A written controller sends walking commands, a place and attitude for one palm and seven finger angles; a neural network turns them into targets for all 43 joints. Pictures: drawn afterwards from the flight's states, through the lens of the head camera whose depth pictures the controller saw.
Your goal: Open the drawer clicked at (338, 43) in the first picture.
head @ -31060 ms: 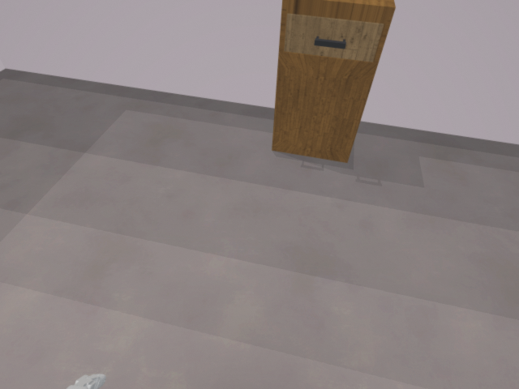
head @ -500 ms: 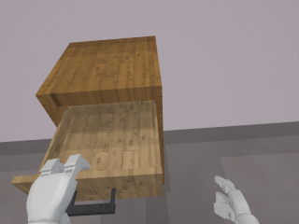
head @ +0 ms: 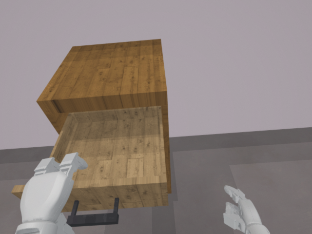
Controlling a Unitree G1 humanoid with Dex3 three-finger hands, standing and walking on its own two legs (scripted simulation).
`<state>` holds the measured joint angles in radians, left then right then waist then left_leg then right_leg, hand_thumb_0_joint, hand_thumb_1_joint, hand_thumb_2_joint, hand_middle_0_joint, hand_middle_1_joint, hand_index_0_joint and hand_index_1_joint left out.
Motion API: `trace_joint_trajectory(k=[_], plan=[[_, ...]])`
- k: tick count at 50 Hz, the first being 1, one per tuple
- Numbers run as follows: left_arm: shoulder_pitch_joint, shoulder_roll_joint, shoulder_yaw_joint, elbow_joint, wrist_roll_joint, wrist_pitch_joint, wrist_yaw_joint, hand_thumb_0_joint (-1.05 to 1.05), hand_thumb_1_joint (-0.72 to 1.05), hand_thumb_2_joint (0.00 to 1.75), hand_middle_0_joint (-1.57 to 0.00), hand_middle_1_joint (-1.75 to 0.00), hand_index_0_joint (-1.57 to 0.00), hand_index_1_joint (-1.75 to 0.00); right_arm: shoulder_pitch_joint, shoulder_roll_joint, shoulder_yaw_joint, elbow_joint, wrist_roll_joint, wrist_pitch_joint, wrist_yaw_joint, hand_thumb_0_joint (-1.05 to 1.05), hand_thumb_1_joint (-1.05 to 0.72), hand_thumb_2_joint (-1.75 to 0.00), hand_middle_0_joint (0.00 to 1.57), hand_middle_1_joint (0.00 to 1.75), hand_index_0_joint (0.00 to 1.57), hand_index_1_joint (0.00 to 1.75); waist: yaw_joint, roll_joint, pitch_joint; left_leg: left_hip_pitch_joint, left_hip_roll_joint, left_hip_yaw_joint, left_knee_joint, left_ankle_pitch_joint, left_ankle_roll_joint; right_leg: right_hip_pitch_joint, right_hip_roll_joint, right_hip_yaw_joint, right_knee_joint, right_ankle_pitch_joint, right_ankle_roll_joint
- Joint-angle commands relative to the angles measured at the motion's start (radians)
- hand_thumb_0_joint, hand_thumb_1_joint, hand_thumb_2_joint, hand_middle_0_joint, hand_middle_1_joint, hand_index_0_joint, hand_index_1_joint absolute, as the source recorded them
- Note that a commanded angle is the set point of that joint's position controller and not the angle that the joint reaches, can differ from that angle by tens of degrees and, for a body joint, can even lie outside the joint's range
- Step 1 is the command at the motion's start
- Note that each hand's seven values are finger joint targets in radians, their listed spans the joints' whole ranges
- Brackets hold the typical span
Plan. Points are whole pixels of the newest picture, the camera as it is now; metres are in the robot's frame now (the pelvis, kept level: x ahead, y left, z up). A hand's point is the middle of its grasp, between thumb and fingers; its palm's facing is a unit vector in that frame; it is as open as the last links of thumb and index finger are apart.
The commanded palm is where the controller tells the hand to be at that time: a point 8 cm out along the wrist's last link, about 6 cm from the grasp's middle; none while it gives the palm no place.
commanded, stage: draw the hand back to the body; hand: left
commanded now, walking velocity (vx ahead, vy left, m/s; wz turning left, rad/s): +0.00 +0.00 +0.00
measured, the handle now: (94, 211) +0.19 +0.22 -0.07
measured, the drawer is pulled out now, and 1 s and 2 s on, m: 0.30 0.30 0.30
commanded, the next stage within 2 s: step back with the hand held close in 1.34 s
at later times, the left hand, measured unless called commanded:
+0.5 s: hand (67, 188) +0.17 +0.22 +0.12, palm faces +0.31 -0.81 -0.50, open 13.6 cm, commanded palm +0.12 +0.26 +0.17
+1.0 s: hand (43, 171) +0.18 +0.25 +0.17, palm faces +0.42 -0.81 -0.42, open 9.8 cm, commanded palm +0.12 +0.29 +0.19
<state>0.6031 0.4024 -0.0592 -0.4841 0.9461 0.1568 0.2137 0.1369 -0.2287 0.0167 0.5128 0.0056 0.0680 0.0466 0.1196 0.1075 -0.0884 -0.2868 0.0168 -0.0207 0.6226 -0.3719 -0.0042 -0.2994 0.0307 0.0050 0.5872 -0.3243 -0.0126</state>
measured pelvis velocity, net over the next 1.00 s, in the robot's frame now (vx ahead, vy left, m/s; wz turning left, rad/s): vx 0.01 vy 0.01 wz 0.04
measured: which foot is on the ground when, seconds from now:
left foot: down 0.00-1.00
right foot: down 0.00-1.00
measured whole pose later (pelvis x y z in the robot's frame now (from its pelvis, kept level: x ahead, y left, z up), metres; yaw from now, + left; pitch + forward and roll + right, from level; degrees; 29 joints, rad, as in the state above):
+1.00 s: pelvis +0.01 +0.01 +0.02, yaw +3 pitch -2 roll -1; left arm 0.56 0.33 0.26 -0.51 -0.03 -0.07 0.12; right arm 0.17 -0.20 0.02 0.62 -0.01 -0.13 -0.08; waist 0.06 0.06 0.00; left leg -0.11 -0.01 -0.05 0.43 -0.28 0.00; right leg -0.10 0.00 -0.03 0.38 -0.24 0.00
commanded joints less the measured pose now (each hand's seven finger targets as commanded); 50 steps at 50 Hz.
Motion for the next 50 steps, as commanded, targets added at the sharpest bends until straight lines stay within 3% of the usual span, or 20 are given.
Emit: trace_joint_trajectory(k=[1,5,12,15,17,18,19,20,21,23,26,27,30,34,38,41,42,43,48,50], plan=[[-0.063,0.154,0.122,-0.194,-0.012,0.004,0.006,0.0,-0.5,0.3,-0.3,-1.2,-0.3,-1.2,-0.191,-0.087,-0.025,-0.184,0.012,-0.052,-0.014,0.0,-0.9,-0.9,0.2,0.3,0.2,0.3,-0.005,-0.109,-0.053,0.053,-0.012,0.021,-0.082,0.283,0.033,0.024,-0.031,-0.002,-0.12,0.24,-0.02],[-0.068,0.166,0.123,-0.193,-0.021,-0.013,-0.021,0.0,-0.5,0.3,-0.3,-1.2,-0.3,-1.2,-0.178,-0.091,-0.027,-0.175,0.007,-0.052,-0.026,0.0,-0.9,-0.9,0.2,0.3,0.2,0.3,-0.004,-0.092,-0.052,0.065,-0.016,0.023,-0.089,0.285,0.038,0.031,-0.029,-0.017,-0.134,0.228,-0.018],[-0.052,0.224,0.212,-0.239,-0.019,-0.051,-0.008,0.0,-0.5,0.3,-0.3,-1.2,-0.3,-1.2,-0.184,-0.093,-0.024,-0.179,0.005,-0.063,-0.033,0.0,-0.9,-0.9,0.2,0.3,0.2,0.3,0.008,-0.053,-0.067,0.089,-0.01,0.014,-0.087,0.319,0.027,0.044,-0.03,0.007,-0.136,0.255,-0.03],[-0.003,0.226,0.237,-0.215,-0.044,-0.052,-0.006,0.0,-0.5,0.3,-0.3,-1.2,-0.3,-1.2,-0.169,-0.097,-0.032,-0.174,0.006,-0.052,-0.035,0.0,-0.9,-0.9,0.2,0.3,0.2,0.3,0.01,-0.081,-0.066,0.077,-0.015,0.019,-0.087,0.333,0.029,0.06,-0.029,-0.017,-0.132,0.294,-0.022],[-0.023,0.223,0.243,-0.234,-0.053,-0.044,-0.009,0.0,-0.5,0.3,-0.3,-1.2,-0.3,-1.2,-0.198,-0.097,-0.027,-0.179,0.013,-0.056,-0.032,0.0,-0.9,-0.9,0.2,0.3,0.2,0.3,0.004,-0.046,-0.054,0.082,-0.011,0.009,-0.095,0.326,0.022,0.055,-0.032,0.003,-0.137,0.284,-0.026],[-0.048,-0.159,0.148,-0.197,-0.818,-0.14,-0.057,0.0,-0.47,0.32,-0.3,-1.18,-0.3,-1.18,-0.085,-0.018,-0.017,-0.216,0.03,-0.131,-0.061,0.0,-0.9,-0.9,0.2,0.3,0.2,0.3,-0.115,-0.177,0.025,0.18,0.01,0.003,-0.102,0.261,0.056,0.075,-0.018,-0.074,-0.124,0.252,-0.009],[-0.013,-0.03,0.208,-0.177,-0.849,-0.188,-0.065,0.0,-0.43,0.33,-0.29,-1.15,-0.29,-1.15,-0.111,-0.041,-0.017,-0.194,0.029,-0.174,-0.085,0.0,-0.9,-0.9,0.2,0.3,0.2,0.3,-0.087,-0.224,0.029,0.172,0.025,-0.005,-0.12,0.231,0.055,0.073,-0.031,-0.071,-0.125,0.199,-0.001],[0.026,-0.007,0.252,-0.144,-0.851,-0.206,-0.061,0.0,-0.4,0.34,-0.29,-1.13,-0.29,-1.13,-0.109,-0.044,-0.014,-0.176,0.023,-0.189,-0.1,0.0,-0.9,-0.9,0.2,0.3,0.2,0.3,-0.075,-0.159,0.046,0.162,0.014,0.003,-0.132,0.212,0.05,0.07,-0.024,-0.07,-0.143,0.169,-0.006],[-0.027,0.039,0.291,-0.268,-0.903,-0.233,-0.061,0.0,-0.36,0.36,-0.29,-1.11,-0.29,-1.11,-0.102,-0.048,-0.01,-0.18,0.015,-0.196,-0.12,0.0,-0.9,-0.9,0.2,0.3,0.2,0.3,-0.067,-0.164,0.01,0.165,0.012,-0.006,-0.151,0.257,0.045,0.109,-0.049,-0.071,-0.151,0.2,0.0],[-0.101,0.085,0.337,-0.336,-0.921,-0.265,-0.048,0.0,-0.29,0.39,-0.29,-1.07,-0.29,-1.07,-0.082,-0.054,-0.004,-0.161,0.0,-0.236,-0.143,0.0,-0.9,-0.9,0.2,0.3,0.2,0.3,-0.062,-0.061,-0.041,0.184,-0.001,0.0,-0.157,0.313,0.033,0.144,-0.057,-0.065,-0.159,0.24,-0.005],[-0.068,0.057,0.332,-0.325,-0.946,-0.268,-0.051,0.0,-0.18,0.43,-0.28,-1.0,-0.28,-1.0,-0.079,-0.042,0.002,-0.129,-0.006,-0.265,-0.147,0.0,-0.9,-0.9,0.2,0.3,0.2,0.3,-0.059,-0.02,0.006,0.166,0.003,-0.005,-0.174,0.394,0.021,0.159,-0.065,-0.07,-0.165,0.302,-0.009],[-0.084,0.076,0.356,-0.318,-0.947,-0.269,-0.05,0.0,-0.15,0.45,-0.27,-0.98,-0.27,-0.98,-0.084,-0.047,0.001,-0.109,-0.008,-0.271,-0.146,0.0,-0.9,-0.9,0.2,0.3,0.2,0.3,-0.057,0.036,0.023,0.162,0.001,-0.005,-0.18,0.397,0.014,0.162,-0.064,-0.067,-0.18,0.298,-0.015],[-0.073,0.039,0.35,-0.253,-0.959,-0.275,-0.061,0.0,-0.05,0.5,-0.27,-0.91,-0.27,-0.91,-0.075,-0.047,0.0,-0.087,-0.009,-0.273,-0.138,0.0,-0.9,-0.9,0.2,0.3,0.2,0.3,-0.063,0.022,0.075,0.151,0.004,-0.006,-0.191,0.399,0.011,0.151,-0.057,-0.078,-0.198,0.306,-0.016],[-0.078,0.025,0.349,-0.242,-0.974,-0.285,-0.082,0.0,0.09,0.55,-0.26,-0.82,-0.26,-0.82,-0.098,-0.057,-0.012,-0.088,-0.007,-0.27,-0.126,0.0,-0.9,-0.9,0.2,0.3,0.2,0.3,-0.061,-0.084,0.055,0.16,0.014,-0.018,-0.215,0.414,0.012,0.179,-0.054,-0.081,-0.207,0.318,-0.011],[-0.056,0.027,0.372,-0.229,-0.973,-0.295,-0.088,0.0,0.23,0.62,-0.25,-0.73,-0.25,-0.73,-0.1,-0.062,-0.02,-0.073,-0.009,-0.262,-0.122,0.0,-0.9,-0.9,0.2,0.3,0.2,0.3,-0.057,-0.042,0.006,0.183,0.008,-0.006,-0.221,0.435,0.009,0.2,-0.051,-0.078,-0.216,0.329,-0.013],[-0.076,0.058,0.4,-0.273,-0.977,-0.299,-0.086,0.0,0.34,0.66,-0.24,-0.66,-0.24,-0.66,-0.108,-0.064,-0.025,-0.079,-0.008,-0.258,-0.123,0.0,-0.9,-0.9,0.2,0.3,0.2,0.3,-0.057,-0.063,-0.027,0.195,0.009,-0.006,-0.229,0.444,0.009,0.218,-0.056,-0.074,-0.221,0.341,-0.011],[-0.092,0.077,0.42,-0.277,-0.975,-0.298,-0.084,0.0,0.37,0.68,-0.24,-0.64,-0.24,-0.64,-0.116,-0.065,-0.024,-0.073,-0.009,-0.26,-0.125,0.0,-0.9,-0.9,0.2,0.3,0.2,0.3,-0.056,-0.029,-0.014,0.192,0.007,-0.006,-0.234,0.435,0.005,0.214,-0.053,-0.07,-0.233,0.325,-0.014],[-0.08,0.072,0.427,-0.243,-0.977,-0.299,-0.08,0.0,0.41,0.69,-0.24,-0.62,-0.24,-0.62,-0.11,-0.063,-0.025,-0.066,-0.01,-0.257,-0.129,0.0,-0.9,-0.9,0.2,0.3,0.2,0.3,-0.056,-0.056,-0.004,0.189,0.005,-0.004,-0.237,0.421,0.008,0.21,-0.051,-0.076,-0.237,0.321,-0.012],[-0.114,0.079,0.446,-0.231,-0.98,-0.297,-0.077,0.0,0.58,0.76,-0.22,-0.5,-0.22,-0.5,-0.109,-0.066,-0.026,-0.059,-0.007,-0.251,-0.133,0.0,-0.9,-0.9,0.2,0.3,0.2,0.3,-0.06,-0.021,0.02,0.2,0.003,0.0,-0.245,0.399,0.007,0.192,-0.05,-0.07,-0.258,0.295,-0.012],[-0.118,0.073,0.449,-0.202,-0.985,-0.292,-0.076,0.0,0.65,0.8,-0.22,-0.46,-0.22,-0.46,-0.111,-0.067,-0.028,-0.058,-0.006,-0.245,-0.135,0.0,-0.9,-0.9,0.2,0.3,0.2,0.3,-0.061,-0.079,0.031,0.197,0.005,-0.003,-0.25,0.386,0.012,0.19,-0.048,-0.072,-0.264,0.287,-0.009]])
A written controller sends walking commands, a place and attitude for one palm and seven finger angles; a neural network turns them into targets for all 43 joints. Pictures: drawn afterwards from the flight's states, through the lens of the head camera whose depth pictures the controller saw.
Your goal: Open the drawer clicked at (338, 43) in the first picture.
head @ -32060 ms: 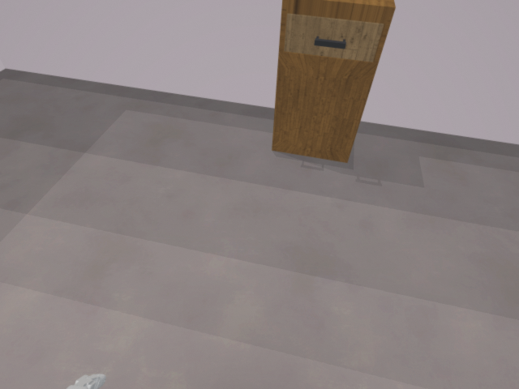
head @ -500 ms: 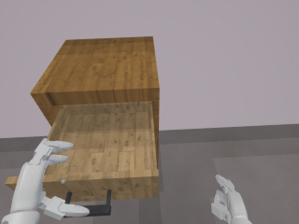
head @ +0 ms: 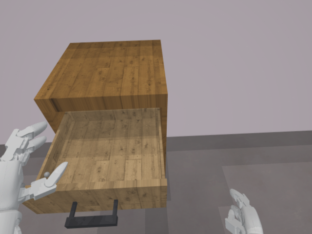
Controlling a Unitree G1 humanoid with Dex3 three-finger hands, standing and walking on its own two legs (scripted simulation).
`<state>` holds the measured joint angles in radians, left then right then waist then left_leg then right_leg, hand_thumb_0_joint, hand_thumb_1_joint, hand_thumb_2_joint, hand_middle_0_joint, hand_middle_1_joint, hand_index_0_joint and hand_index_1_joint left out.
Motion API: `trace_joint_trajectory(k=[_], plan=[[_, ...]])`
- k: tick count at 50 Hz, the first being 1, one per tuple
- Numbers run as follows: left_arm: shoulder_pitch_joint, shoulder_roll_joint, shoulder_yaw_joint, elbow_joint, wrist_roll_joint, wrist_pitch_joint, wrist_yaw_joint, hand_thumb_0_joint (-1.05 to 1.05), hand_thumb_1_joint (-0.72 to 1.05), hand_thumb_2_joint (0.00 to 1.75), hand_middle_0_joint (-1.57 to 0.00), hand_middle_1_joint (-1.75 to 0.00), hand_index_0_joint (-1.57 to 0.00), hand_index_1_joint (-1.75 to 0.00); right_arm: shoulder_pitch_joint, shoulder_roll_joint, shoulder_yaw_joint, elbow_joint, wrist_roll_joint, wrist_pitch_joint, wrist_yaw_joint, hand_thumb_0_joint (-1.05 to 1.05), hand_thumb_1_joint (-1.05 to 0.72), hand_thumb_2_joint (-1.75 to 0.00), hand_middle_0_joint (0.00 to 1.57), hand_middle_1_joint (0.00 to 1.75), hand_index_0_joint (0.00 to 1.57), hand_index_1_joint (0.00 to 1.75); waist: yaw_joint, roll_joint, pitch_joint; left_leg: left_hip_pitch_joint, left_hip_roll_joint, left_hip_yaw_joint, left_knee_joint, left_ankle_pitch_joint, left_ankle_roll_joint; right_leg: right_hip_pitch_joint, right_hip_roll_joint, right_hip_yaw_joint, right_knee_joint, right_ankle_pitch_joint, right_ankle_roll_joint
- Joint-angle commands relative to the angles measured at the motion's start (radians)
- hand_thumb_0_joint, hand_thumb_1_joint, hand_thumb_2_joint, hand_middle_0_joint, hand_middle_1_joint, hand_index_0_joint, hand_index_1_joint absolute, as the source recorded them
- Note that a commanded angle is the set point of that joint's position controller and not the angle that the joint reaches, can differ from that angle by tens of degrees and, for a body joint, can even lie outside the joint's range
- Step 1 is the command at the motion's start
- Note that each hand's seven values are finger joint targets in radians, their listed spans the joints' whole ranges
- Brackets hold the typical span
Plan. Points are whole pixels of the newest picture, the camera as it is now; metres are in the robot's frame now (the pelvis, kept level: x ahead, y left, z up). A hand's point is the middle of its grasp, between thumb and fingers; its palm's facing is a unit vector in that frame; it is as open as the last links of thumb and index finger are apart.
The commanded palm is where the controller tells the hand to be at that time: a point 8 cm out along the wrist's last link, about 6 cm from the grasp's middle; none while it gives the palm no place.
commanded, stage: draw the hand back to the body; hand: left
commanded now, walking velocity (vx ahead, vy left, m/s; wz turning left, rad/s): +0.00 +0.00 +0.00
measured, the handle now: (93, 213) +0.19 +0.21 -0.08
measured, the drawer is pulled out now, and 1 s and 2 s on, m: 0.30 0.30 0.30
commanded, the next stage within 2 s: step back with the hand held close in 0.34 s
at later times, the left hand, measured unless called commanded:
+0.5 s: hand (44, 172) +0.18 +0.24 +0.16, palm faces +0.41 -0.81 -0.42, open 7.4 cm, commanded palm +0.12 +0.27 +0.17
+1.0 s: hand (22, 199) +0.13 +0.25 +0.15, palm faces +0.33 -0.81 -0.48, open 7.4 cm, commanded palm +0.07 +0.29 +0.17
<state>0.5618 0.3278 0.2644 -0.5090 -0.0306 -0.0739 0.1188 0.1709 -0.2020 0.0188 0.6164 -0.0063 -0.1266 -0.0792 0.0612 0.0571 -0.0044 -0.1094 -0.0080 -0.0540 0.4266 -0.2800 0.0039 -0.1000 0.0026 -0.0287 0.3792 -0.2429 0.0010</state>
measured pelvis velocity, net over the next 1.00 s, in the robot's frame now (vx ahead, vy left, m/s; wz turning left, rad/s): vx -0.06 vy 0.01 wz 0.01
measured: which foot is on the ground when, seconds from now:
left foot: down 0.00-1.00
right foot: down 0.00-1.00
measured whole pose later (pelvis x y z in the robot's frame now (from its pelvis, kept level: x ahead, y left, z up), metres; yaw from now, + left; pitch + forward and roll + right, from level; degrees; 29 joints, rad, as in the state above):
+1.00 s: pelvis -0.06 +0.01 -0.01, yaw +1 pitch +2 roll -1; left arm 0.64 0.41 0.38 -0.63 -0.04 -0.16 0.12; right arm 0.13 -0.19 -0.01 0.53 0.01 -0.02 -0.08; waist 0.01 -0.03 0.01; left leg -0.34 -0.03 -0.06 0.52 -0.22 0.02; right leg -0.33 -0.02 -0.04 0.48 -0.19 0.02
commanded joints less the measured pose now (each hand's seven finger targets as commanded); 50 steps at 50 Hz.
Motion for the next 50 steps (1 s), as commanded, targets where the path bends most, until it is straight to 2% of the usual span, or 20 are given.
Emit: trace_joint_trajectory(k=[1,3,7,11,12,16,17,20,22,23,24,26,29,33,36,37,39,45,47,50], plan=[[-0.096,0.15,0.122,-0.191,-0.01,-0.062,0.016,0.0,0.69,0.81,-0.22,-0.43,-0.22,-0.43,-0.148,-0.097,-0.03,-0.168,0.009,-0.049,-0.008,0.0,-0.9,-0.9,0.2,0.3,0.2,0.3,-0.004,-0.016,-0.052,0.021,0.034,0.027,-0.061,0.284,0.002,-0.009,-0.023,-0.036,-0.054,0.191,-0.021],[-0.097,0.142,0.122,-0.16,-0.009,-0.063,0.016,0.0,0.76,0.84,-0.21,-0.39,-0.21,-0.39,-0.147,-0.097,-0.03,-0.157,0.007,-0.05,-0.009,0.0,-0.9,-0.9,0.2,0.3,0.2,0.3,-0.006,0.013,-0.035,0.02,0.025,0.033,-0.061,0.271,0.003,-0.017,-0.02,-0.033,-0.069,0.183,-0.024],[-0.104,0.141,0.106,-0.18,-0.007,-0.06,0.01,0.0,0.9,0.9,-0.2,-0.3,-0.2,-0.3,-0.158,-0.1,-0.033,-0.165,0.005,-0.051,-0.005,0.0,-0.9,-0.9,0.2,0.3,0.2,0.3,-0.001,0.009,-0.06,0.032,0.025,0.031,-0.064,0.299,0.003,0.001,-0.021,-0.028,-0.066,0.206,-0.024],[-0.097,0.161,0.12,-0.211,-0.008,-0.065,0.012,0.0,0.9,0.9,-0.2,-0.3,-0.2,-0.3,-0.152,-0.1,-0.031,-0.172,0.004,-0.052,-0.002,0.0,-0.9,-0.9,0.2,0.3,0.2,0.3,0.004,-0.002,-0.092,0.036,0.026,0.025,-0.067,0.318,0.003,0.024,-0.023,-0.029,-0.054,0.224,-0.025],[-0.106,0.171,0.129,-0.214,-0.005,-0.062,0.012,0.0,0.9,0.9,-0.2,-0.3,-0.2,-0.3,-0.158,-0.1,-0.03,-0.165,0.003,-0.053,-0.003,0.0,-0.9,-0.9,0.2,0.3,0.2,0.3,0.003,0.028,-0.078,0.036,0.024,0.028,-0.067,0.319,-0.001,0.017,-0.02,-0.026,-0.064,0.222,-0.027],[-0.09,0.163,0.127,-0.211,-0.009,-0.062,0.013,0.0,0.9,0.9,-0.2,-0.3,-0.2,-0.3,-0.149,-0.096,-0.029,-0.168,0.004,-0.05,-0.001,0.0,-0.9,-0.9,0.2,0.3,0.2,0.3,0.003,-0.002,-0.083,0.036,0.027,0.025,-0.068,0.334,-0.002,0.024,-0.021,-0.033,-0.055,0.238,-0.025],[-0.1,0.168,0.138,-0.21,-0.008,-0.06,0.013,0.0,0.9,0.9,-0.2,-0.3,-0.2,-0.3,-0.159,-0.096,-0.03,-0.163,0.003,-0.051,-0.003,0.0,-0.9,-0.9,0.2,0.3,0.2,0.3,0.003,0.016,-0.071,0.036,0.024,0.029,-0.069,0.329,-0.003,0.018,-0.02,-0.031,-0.067,0.238,-0.026],[-0.073,0.146,0.125,-0.162,-0.011,-0.058,0.011,0.0,0.9,0.9,-0.2,-0.3,-0.2,-0.3,-0.15,-0.096,-0.032,-0.158,0.006,-0.041,-0.002,0.0,-0.9,-0.9,0.2,0.3,0.2,0.3,0.0,-0.025,-0.062,0.034,0.026,0.032,-0.066,0.314,0.003,0.008,-0.017,-0.035,-0.07,0.227,-0.021],[-0.103,0.148,0.118,-0.182,-0.008,-0.059,0.008,0.0,0.9,0.9,-0.2,-0.3,-0.2,-0.3,-0.16,-0.097,-0.033,-0.161,0.006,-0.044,-0.002,0.0,-0.9,-0.9,0.2,0.3,0.2,0.3,-0.002,0.013,-0.045,0.034,0.024,0.032,-0.07,0.304,0.0,-0.002,-0.019,-0.028,-0.08,0.212,-0.023],[-0.215,0.269,0.247,-0.275,-0.017,-0.103,0.015,0.0,0.9,0.9,-0.2,-0.3,-0.2,-0.3,-0.137,-0.124,-0.026,-0.199,0.017,-0.017,-0.002,0.0,-0.9,-0.9,0.2,0.3,0.2,0.3,-0.038,-0.009,0.066,-0.083,0.031,0.001,-0.037,0.238,0.02,-0.103,-0.056,0.028,-0.121,0.234,-0.007],[-0.118,0.193,0.197,-0.172,-0.011,-0.108,0.005,0.0,0.9,0.9,-0.2,-0.3,-0.2,-0.3,-0.14,-0.105,-0.028,-0.176,0.011,0.003,-0.002,0.0,-0.9,-0.9,0.2,0.3,0.2,0.3,-0.04,-0.072,0.044,-0.082,0.031,-0.015,-0.031,0.207,0.023,-0.108,-0.067,0.013,-0.123,0.214,-0.005],[-0.061,0.167,0.166,-0.171,-0.005,-0.109,-0.001,0.0,0.9,0.9,-0.2,-0.3,-0.2,-0.3,-0.145,-0.118,-0.038,-0.189,0.013,0.025,0.001,0.0,-0.9,-0.9,0.2,0.3,0.2,0.3,-0.043,-0.118,-0.003,-0.073,0.029,-0.016,-0.01,0.237,0.025,-0.096,-0.072,0.012,-0.11,0.249,-0.004],[0.031,0.166,0.17,-0.222,-0.002,-0.134,0.0,0.0,0.9,0.9,-0.2,-0.3,-0.2,-0.3,-0.141,-0.127,-0.049,-0.199,0.008,0.041,0.001,0.0,-0.9,-0.9,0.2,0.3,0.2,0.3,-0.04,-0.012,-0.126,-0.059,0.033,-0.004,0.005,0.336,0.025,-0.043,-0.084,0.013,-0.058,0.33,-0.011],[0.102,0.195,0.206,-0.274,-0.009,-0.14,0.003,0.0,0.9,0.9,-0.2,-0.3,-0.2,-0.3,-0.139,-0.126,-0.067,-0.217,0.015,0.066,-0.001,0.0,-0.9,-0.9,0.2,0.3,0.2,0.3,-0.045,-0.033,-0.232,-0.054,0.047,-0.005,0.032,0.446,0.019,-0.001,-0.087,0.007,-0.004,0.42,-0.011],[0.115,0.21,0.224,-0.298,-0.016,-0.14,0.007,0.0,0.9,0.9,-0.2,-0.3,-0.2,-0.3,-0.139,-0.123,-0.078,-0.228,0.021,0.08,-0.006,0.0,-0.9,-0.9,0.2,0.3,0.2,0.3,-0.049,-0.071,-0.233,-0.077,0.052,-0.014,0.046,0.47,0.015,-0.015,-0.086,-0.004,0.018,0.429,-0.009],[0.103,0.228,0.23,-0.323,-0.014,-0.142,0.01,0.0,0.9,0.9,-0.2,-0.3,-0.2,-0.3,-0.147,-0.127,-0.077,-0.23,0.022,0.078,-0.009,0.0,-0.9,-0.9,0.2,0.3,0.2,0.3,-0.05,-0.035,-0.233,-0.079,0.056,-0.017,0.042,0.481,0.014,-0.023,-0.086,0.001,0.027,0.426,-0.011],[0.118,0.217,0.226,-0.314,-0.017,-0.14,0.013,0.0,0.9,0.9,-0.2,-0.3,-0.2,-0.3,-0.137,-0.125,-0.08,-0.231,0.023,0.081,-0.011,0.0,-0.9,-0.9,0.2,0.3,0.2,0.3,-0.051,-0.025,-0.211,-0.099,0.066,-0.031,0.032,0.488,0.015,-0.037,-0.077,-0.009,0.042,0.385,-0.008],[0.107,0.21,0.219,-0.32,-0.016,-0.143,0.02,0.0,0.9,0.9,-0.2,-0.3,-0.2,-0.3,-0.133,-0.131,-0.078,-0.234,0.022,0.071,-0.009,0.0,-0.9,-0.9,0.2,0.3,0.2,0.3,-0.048,0.022,-0.158,-0.229,0.109,-0.077,-0.032,0.34,0.035,-0.035,-0.048,-0.012,0.103,0.208,0.003],[0.099,0.212,0.22,-0.337,-0.011,-0.148,0.021,0.0,0.9,0.9,-0.2,-0.3,-0.2,-0.3,-0.137,-0.135,-0.076,-0.239,0.021,0.059,-0.007,0.0,-0.9,-0.9,0.2,0.3,0.2,0.3,-0.046,0.07,-0.15,-0.307,0.123,-0.094,-0.067,0.239,0.048,-0.004,-0.039,-0.005,0.143,0.163,0.003],[0.089,0.203,0.221,-0.346,-0.003,-0.158,0.023,0.0,0.9,0.9,-0.2,-0.3,-0.2,-0.3,-0.123,-0.141,-0.071,-0.248,0.021,0.044,-0.001,0.0,-0.9,-0.9,0.2,0.3,0.2,0.3,-0.048,0.093,-0.11,-0.478,0.147,-0.127,-0.114,-0.018,0.074,0.057,-0.026,0.006,0.21,0.099,0.007]])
